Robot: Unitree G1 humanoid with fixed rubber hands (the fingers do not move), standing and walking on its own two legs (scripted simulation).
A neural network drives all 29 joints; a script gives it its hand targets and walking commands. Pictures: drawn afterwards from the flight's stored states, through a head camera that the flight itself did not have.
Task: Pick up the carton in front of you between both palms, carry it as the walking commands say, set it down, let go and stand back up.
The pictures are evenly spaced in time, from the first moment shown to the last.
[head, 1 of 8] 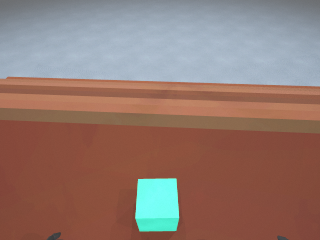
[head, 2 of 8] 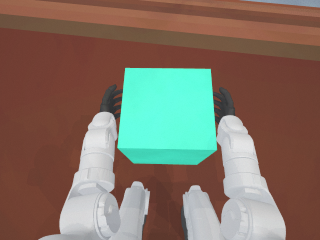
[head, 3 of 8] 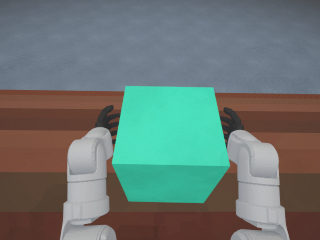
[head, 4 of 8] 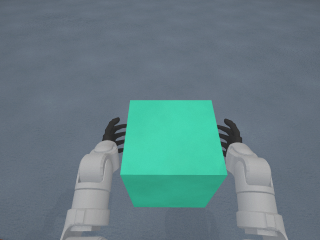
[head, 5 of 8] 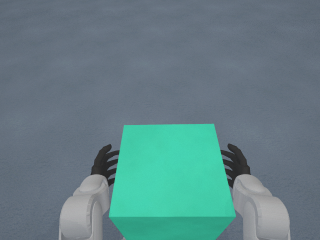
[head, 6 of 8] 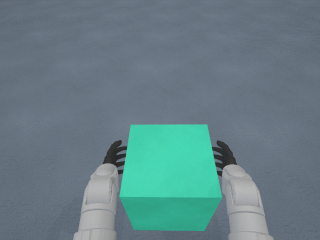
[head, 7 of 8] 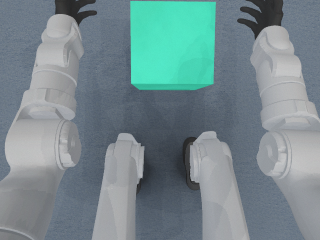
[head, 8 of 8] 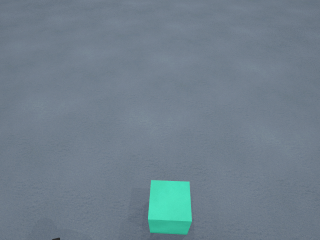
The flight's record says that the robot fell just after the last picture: no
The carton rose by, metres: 0.69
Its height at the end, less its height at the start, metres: -1.59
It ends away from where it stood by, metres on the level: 5.92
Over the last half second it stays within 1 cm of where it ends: yes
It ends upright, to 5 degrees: yes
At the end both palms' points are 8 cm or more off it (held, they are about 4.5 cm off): yes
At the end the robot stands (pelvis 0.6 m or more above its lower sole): yes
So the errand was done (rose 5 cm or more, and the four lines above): yes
